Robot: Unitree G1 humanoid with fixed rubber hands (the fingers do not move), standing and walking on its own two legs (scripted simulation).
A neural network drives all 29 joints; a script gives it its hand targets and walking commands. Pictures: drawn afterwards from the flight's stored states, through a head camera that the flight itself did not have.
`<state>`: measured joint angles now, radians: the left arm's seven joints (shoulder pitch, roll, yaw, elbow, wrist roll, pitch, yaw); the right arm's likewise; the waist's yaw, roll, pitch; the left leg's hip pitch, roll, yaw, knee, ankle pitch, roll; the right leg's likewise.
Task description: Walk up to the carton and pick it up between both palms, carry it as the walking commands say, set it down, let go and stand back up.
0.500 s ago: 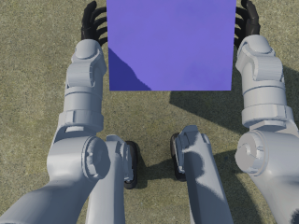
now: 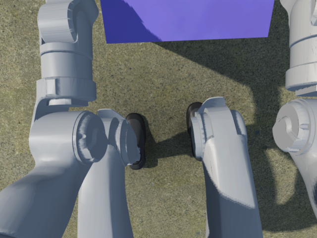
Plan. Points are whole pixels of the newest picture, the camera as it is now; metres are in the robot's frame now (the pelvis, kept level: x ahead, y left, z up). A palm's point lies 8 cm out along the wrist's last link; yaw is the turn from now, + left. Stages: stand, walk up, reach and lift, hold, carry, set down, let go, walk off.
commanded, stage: set down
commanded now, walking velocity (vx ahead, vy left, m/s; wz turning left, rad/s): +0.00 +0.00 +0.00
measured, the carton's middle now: out of the picture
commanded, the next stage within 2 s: none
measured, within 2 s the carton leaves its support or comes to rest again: rests again in 0.34 s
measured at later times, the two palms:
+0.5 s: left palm out of the picture +0.61 +0.08 -0.18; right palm out of the picture +0.57 -0.26 -0.19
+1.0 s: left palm out of the picture +0.60 +0.08 -0.18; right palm out of the picture +0.57 -0.26 -0.19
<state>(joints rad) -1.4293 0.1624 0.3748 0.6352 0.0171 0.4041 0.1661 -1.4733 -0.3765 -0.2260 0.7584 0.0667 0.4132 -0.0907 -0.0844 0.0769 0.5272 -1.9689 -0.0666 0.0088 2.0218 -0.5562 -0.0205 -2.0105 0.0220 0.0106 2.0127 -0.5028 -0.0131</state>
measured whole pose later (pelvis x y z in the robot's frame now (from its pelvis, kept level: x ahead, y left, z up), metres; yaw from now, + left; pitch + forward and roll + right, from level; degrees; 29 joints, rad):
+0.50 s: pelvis +0.02 +0.00 -0.04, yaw +1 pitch +33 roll +2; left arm -1.52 0.20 0.36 0.76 -0.03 0.31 0.14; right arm -1.55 -0.44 -0.21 0.87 0.11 0.31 -0.04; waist -0.09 0.09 0.53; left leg -2.10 -0.09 0.01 2.15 -0.62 -0.03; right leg -2.15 0.02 0.02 2.15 -0.56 -0.01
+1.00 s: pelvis +0.01 +0.00 -0.05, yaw +1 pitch +31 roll +2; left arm -1.57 0.22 0.38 0.88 0.01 0.30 0.11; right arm -1.62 -0.47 -0.20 1.02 0.06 0.31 0.03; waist -0.09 0.07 0.52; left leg -2.12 -0.09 0.02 2.18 -0.59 -0.03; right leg -2.17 0.02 0.02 2.18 -0.54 -0.01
